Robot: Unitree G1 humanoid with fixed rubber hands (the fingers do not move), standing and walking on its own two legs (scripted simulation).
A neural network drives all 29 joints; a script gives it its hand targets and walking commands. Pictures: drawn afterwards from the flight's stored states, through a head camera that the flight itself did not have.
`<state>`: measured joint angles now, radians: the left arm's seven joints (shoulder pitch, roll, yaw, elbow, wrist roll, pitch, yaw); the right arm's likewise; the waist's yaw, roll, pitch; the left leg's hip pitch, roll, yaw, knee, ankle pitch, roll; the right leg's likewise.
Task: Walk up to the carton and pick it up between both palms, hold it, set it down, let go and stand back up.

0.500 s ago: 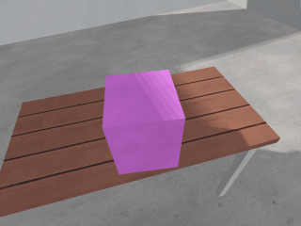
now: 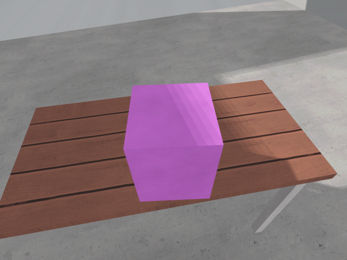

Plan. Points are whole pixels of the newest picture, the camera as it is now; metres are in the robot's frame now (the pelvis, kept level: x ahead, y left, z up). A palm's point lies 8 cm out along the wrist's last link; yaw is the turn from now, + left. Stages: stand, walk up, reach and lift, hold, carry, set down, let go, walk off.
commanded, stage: walk up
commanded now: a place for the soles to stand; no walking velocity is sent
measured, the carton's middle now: (172, 144) +0.43 +0.04 +0.01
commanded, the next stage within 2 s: none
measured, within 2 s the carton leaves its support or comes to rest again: neither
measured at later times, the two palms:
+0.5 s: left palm out of the picture +0.00 +0.28 -0.13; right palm out of the picture +0.05 -0.28 -0.13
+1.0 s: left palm out of the picture -0.11 +0.25 -0.14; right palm out of the picture -0.01 -0.22 -0.13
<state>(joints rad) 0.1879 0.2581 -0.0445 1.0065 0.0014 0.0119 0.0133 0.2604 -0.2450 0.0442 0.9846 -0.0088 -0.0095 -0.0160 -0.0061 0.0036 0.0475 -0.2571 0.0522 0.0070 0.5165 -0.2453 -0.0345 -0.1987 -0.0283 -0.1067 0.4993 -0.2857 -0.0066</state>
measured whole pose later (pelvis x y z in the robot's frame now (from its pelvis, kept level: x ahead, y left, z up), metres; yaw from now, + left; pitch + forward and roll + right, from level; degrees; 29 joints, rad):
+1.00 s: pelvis -0.08 +0.00 +0.00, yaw +12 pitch -2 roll +0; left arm 0.29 0.27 -0.04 0.98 0.03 0.01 0.00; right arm 0.34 -0.18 0.01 0.93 0.00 -0.01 0.00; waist 0.01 -0.03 0.03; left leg -0.17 -0.02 -0.04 0.52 -0.32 0.01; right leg -0.27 -0.06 -0.09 0.49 -0.17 0.01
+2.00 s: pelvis -0.06 +0.00 +0.00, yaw +5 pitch -1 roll +0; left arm 0.30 0.23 -0.05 1.07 0.02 -0.01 0.02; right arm 0.30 -0.24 0.05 1.08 -0.02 -0.01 -0.02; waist 0.01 0.02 0.02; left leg -0.09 0.02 0.07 0.47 -0.35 0.00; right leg -0.26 0.00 0.01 0.50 -0.21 0.00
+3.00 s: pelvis -0.05 +0.02 -0.01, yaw -4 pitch -2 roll +1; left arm 0.29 0.23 -0.05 0.96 0.02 -0.01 0.04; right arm 0.34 -0.26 0.04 1.01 -0.02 0.04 -0.01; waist 0.00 0.01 0.07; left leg -0.09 0.05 0.24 0.58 -0.46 0.01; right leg -0.35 0.03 0.09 0.66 -0.28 0.01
